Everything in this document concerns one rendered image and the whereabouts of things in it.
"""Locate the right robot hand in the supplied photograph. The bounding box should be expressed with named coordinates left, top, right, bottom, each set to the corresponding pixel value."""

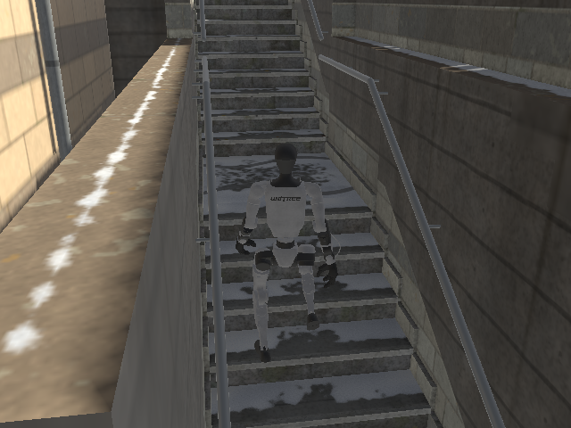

left=317, top=263, right=338, bottom=288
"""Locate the robot left forearm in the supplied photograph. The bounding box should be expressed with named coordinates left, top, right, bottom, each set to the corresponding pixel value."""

left=237, top=216, right=253, bottom=244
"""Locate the robot right upper arm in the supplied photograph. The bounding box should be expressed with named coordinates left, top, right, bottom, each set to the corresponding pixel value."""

left=304, top=182, right=327, bottom=233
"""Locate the left robot shin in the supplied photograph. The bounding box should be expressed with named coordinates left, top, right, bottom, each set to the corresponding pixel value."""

left=252, top=290, right=269, bottom=350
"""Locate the left robot hand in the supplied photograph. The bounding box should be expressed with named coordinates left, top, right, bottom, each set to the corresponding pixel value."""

left=236, top=238, right=256, bottom=255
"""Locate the robot left thigh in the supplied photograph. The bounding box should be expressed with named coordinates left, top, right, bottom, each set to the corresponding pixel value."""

left=252, top=248, right=273, bottom=305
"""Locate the robot right forearm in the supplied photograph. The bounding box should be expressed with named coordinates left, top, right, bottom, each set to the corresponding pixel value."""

left=318, top=219, right=335, bottom=265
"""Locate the robot left upper arm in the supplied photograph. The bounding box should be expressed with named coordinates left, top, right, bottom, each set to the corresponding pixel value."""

left=244, top=181, right=267, bottom=229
